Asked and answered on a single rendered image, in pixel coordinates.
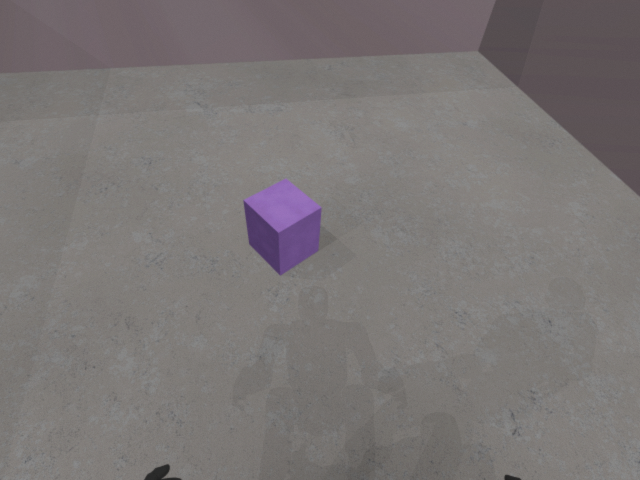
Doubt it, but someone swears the carton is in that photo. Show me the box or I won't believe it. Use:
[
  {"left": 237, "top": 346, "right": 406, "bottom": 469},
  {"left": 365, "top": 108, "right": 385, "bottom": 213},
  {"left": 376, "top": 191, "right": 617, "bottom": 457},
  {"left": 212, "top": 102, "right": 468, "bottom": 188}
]
[{"left": 243, "top": 179, "right": 322, "bottom": 276}]

